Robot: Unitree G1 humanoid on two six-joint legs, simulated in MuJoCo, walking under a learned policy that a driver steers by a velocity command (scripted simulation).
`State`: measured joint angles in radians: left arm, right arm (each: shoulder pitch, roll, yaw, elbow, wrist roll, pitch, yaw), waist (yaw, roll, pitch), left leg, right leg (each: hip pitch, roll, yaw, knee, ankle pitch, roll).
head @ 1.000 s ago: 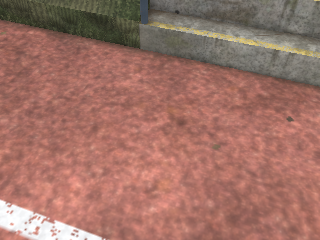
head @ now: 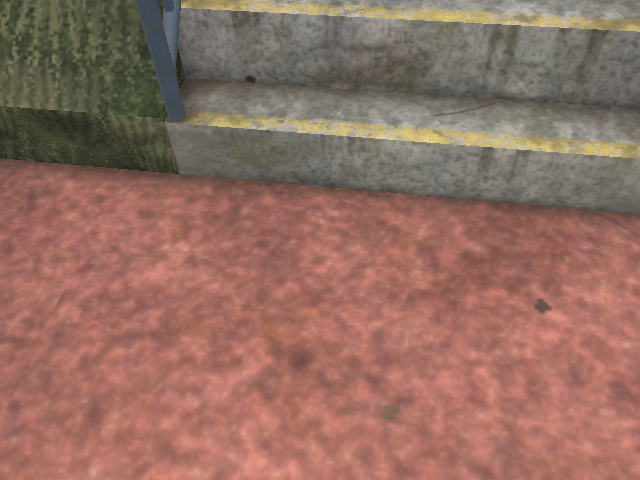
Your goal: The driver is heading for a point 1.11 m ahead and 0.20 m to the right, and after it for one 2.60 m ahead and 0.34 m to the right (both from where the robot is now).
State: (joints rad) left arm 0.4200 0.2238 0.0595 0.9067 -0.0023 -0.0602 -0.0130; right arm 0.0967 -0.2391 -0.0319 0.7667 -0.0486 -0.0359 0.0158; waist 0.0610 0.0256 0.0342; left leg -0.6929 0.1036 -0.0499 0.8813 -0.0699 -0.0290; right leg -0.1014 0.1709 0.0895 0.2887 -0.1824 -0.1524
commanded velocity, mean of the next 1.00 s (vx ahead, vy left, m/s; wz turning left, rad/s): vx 0.50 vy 0.00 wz -0.40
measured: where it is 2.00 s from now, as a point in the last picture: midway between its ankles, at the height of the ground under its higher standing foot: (458, 352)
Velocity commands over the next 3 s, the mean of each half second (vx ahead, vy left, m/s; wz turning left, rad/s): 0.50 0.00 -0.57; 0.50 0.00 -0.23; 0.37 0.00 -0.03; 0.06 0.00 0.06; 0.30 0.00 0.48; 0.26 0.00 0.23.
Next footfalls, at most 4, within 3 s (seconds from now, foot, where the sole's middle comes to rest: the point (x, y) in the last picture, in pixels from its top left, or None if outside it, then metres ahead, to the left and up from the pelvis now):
0.26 left None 0.35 0.11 -0.78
0.78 right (450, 469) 0.51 -0.17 -0.78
1.32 left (423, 321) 0.86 -0.14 -0.78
1.74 right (506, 357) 0.78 -0.32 -0.78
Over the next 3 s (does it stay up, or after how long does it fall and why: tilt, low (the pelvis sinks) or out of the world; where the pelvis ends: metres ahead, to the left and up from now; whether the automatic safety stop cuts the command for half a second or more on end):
stays up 1.01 -0.17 0.00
